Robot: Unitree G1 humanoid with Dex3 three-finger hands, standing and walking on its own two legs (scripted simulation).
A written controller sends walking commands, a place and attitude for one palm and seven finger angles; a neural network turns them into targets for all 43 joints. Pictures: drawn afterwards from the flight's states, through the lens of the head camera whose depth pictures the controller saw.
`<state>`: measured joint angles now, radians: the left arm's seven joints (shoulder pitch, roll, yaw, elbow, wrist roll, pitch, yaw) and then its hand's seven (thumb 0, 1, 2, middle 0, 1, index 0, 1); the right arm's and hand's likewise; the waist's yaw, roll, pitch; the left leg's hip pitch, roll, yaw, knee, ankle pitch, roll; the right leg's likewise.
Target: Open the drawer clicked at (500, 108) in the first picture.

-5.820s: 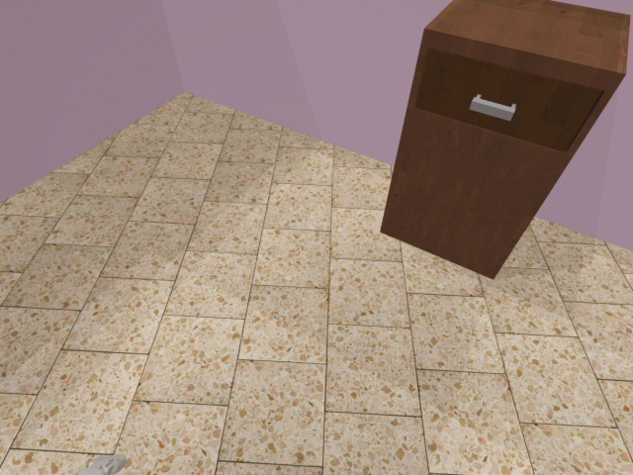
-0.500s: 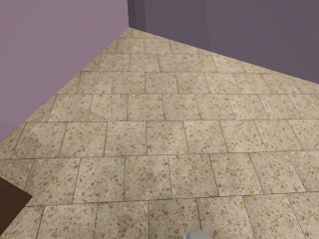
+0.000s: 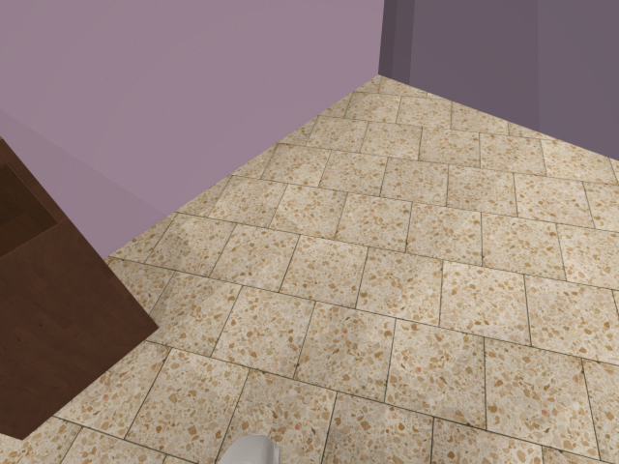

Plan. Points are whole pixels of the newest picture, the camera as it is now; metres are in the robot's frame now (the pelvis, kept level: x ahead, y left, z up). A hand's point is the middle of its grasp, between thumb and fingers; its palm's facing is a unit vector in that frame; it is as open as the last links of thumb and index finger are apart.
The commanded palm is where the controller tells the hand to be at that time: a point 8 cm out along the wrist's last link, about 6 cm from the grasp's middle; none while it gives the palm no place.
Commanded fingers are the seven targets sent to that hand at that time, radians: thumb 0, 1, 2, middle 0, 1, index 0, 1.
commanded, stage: turn to face it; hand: left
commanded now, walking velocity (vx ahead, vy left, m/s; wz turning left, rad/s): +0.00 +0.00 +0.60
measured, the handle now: out of the picture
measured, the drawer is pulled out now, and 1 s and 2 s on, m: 0.00 0.00 0.00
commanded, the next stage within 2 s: take the last steps up to it in 1.26 s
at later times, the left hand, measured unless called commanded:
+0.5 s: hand out of the picture -0.01 +0.28 -0.17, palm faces +0.34 -0.90 -0.27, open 7.4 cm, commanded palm none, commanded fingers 0.00 0.90 0.90 -0.20 -0.30 -0.20 -0.30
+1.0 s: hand out of the picture -0.07 +0.20 -0.15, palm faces +0.57 -0.78 -0.26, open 7.4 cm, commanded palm none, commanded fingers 0.00 0.90 0.90 -0.20 -0.30 -0.20 -0.30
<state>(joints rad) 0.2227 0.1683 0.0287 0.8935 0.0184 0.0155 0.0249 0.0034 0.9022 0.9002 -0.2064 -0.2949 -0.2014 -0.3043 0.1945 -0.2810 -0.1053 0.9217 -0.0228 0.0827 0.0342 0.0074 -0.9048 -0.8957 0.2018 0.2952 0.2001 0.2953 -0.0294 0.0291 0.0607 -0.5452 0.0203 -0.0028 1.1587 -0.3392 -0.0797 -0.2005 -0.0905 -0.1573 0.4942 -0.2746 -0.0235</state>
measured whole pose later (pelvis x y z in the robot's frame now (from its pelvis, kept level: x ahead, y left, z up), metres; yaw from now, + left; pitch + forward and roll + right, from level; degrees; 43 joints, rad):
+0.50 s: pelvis -0.02 +0.04 +0.00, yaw +17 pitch +0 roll -1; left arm 0.19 0.28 0.08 0.91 0.01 0.06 0.01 0.01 0.91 0.90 -0.20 -0.29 -0.20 -0.30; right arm 0.15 -0.22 -0.05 0.90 -0.02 0.03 0.01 0.01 -0.90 -0.90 0.21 0.30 0.21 0.30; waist 0.01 -0.03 0.08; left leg -0.24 -0.01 -0.01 0.49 -0.25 0.03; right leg -0.48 -0.10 -0.03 1.03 -0.41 0.11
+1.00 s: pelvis -0.03 +0.00 +0.00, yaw +36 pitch -2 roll +2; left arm 0.22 0.18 0.03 0.89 0.02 0.01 0.02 0.00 0.90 0.90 -0.21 -0.30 -0.20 -0.30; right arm 0.20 -0.26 -0.09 0.97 -0.02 0.09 0.03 0.01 -0.91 -0.90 0.20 0.30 0.20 0.30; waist -0.02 0.02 0.08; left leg -0.43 0.04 0.02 1.00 -0.42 -0.08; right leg -0.20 -0.13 -0.22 0.51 -0.27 0.00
